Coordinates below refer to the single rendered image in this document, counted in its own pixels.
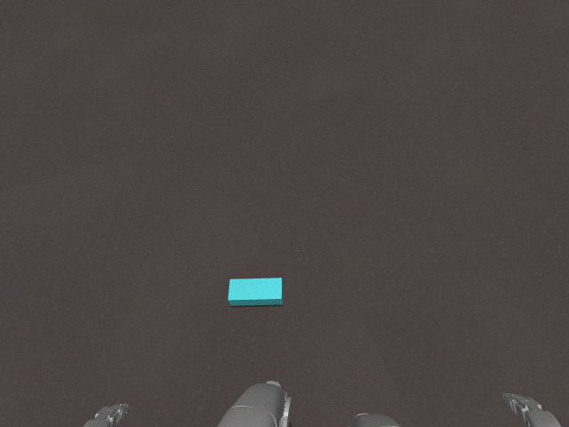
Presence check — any right robot hand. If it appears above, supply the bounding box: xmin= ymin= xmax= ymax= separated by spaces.
xmin=501 ymin=393 xmax=561 ymax=427

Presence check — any carton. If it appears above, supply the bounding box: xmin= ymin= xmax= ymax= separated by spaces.
xmin=228 ymin=278 xmax=283 ymax=306

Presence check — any left robot hand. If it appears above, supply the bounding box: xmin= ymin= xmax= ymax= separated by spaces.
xmin=84 ymin=404 xmax=129 ymax=427

